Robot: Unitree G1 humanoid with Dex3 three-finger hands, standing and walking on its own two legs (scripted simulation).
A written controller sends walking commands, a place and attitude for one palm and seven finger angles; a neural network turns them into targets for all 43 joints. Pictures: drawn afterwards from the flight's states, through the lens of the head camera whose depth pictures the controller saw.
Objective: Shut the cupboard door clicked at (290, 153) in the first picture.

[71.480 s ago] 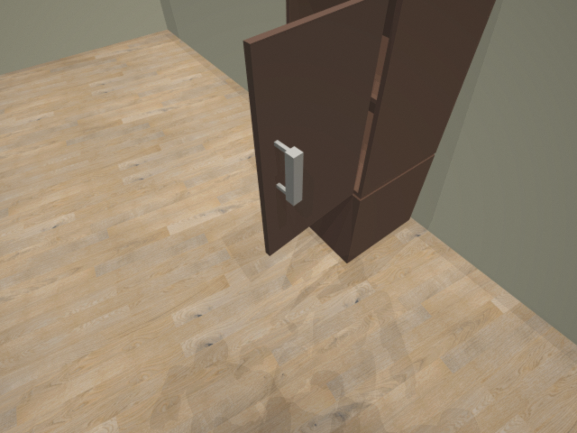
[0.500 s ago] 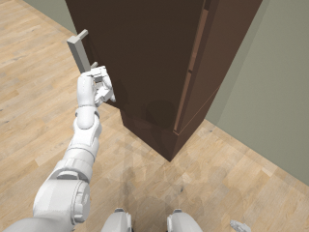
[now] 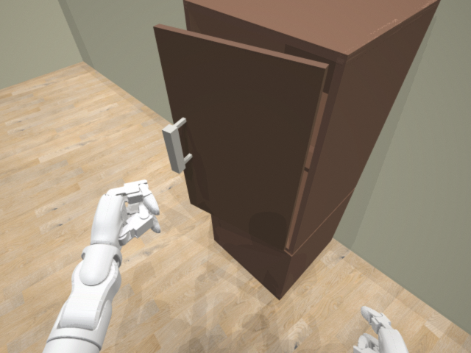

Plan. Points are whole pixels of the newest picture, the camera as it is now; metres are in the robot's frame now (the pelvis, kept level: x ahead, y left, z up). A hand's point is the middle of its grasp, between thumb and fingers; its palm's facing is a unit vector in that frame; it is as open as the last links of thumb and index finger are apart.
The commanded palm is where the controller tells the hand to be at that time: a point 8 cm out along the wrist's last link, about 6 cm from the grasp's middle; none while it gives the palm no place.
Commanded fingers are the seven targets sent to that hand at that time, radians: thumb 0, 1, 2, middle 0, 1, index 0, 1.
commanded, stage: draw the hand back to the body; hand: left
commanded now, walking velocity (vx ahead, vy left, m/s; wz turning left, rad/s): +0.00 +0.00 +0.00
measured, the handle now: (180, 145) +0.61 +0.18 -0.01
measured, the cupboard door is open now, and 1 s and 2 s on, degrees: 14 14 14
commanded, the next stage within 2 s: step back with the hand held close in 0.94 s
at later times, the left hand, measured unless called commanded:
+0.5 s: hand (25, 247) +0.21 +0.27 +0.17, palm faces +0.43 -0.83 -0.37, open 5.6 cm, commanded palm +0.16 +0.31 +0.19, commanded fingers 0.00 0.90 0.90 -0.25 -0.36 -0.25 -0.36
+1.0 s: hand (10, 257) +0.19 +0.27 +0.18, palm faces +0.47 -0.79 -0.38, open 7.4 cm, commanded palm +0.14 +0.30 +0.20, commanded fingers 0.00 0.90 0.90 -0.20 -0.30 -0.20 -0.30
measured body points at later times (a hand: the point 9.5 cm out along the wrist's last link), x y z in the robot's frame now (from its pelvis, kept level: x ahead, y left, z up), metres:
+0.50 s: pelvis +0.02 +0.01 +0.02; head -0.01 -0.01 +0.47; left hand +0.19 +0.31 +0.19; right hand +0.21 -0.19 -0.06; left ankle +0.02 +0.11 -0.72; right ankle -0.02 -0.11 -0.72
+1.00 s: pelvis +0.01 +0.00 +0.02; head -0.02 -0.02 +0.47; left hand +0.16 +0.31 +0.20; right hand +0.20 -0.22 -0.06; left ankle +0.02 +0.11 -0.72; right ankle -0.02 -0.11 -0.72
